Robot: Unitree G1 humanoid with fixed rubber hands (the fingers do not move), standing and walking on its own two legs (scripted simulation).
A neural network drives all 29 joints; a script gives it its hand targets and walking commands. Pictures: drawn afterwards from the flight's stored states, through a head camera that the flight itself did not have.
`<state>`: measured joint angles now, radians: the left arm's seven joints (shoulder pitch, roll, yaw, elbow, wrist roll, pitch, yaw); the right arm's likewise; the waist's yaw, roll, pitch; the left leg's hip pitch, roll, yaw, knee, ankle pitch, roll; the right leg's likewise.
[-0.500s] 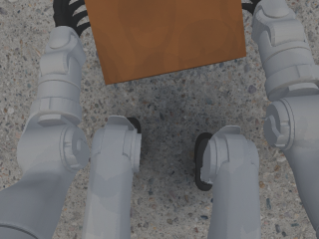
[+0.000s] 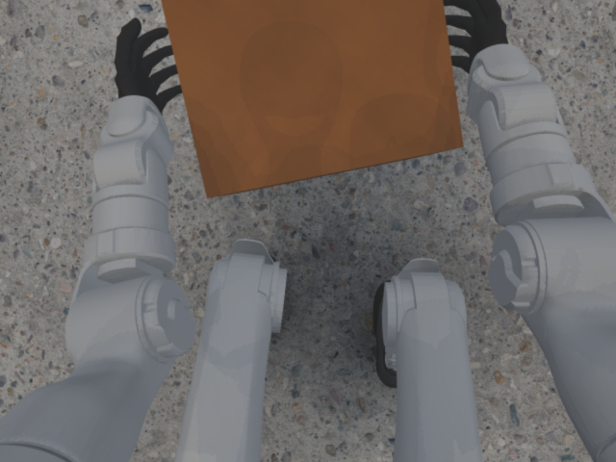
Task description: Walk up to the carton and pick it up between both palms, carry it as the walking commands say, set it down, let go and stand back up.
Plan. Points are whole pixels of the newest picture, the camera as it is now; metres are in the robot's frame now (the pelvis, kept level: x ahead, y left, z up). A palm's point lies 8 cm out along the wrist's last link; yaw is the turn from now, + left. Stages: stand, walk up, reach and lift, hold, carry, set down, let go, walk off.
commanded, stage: reach and lift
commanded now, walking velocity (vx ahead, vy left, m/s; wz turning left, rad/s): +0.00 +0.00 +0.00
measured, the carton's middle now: (312, 81) +0.54 +0.05 -0.19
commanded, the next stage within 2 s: none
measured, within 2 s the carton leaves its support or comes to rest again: neither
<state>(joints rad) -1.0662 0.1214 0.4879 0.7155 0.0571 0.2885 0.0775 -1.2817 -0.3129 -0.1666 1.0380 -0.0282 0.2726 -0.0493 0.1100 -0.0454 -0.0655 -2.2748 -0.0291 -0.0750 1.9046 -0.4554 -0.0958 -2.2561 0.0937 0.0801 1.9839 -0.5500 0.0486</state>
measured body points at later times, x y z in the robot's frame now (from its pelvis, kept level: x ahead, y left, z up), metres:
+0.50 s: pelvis +0.01 +0.00 +0.06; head +0.29 +0.00 +0.41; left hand +0.48 +0.24 -0.03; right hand +0.55 -0.14 -0.05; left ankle +0.13 +0.15 -0.39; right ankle +0.10 -0.13 -0.39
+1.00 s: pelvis +0.02 +0.01 +0.12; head +0.27 +0.00 +0.49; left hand +0.46 +0.24 +0.05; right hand +0.53 -0.14 +0.03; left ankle +0.13 +0.15 -0.39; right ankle +0.10 -0.12 -0.39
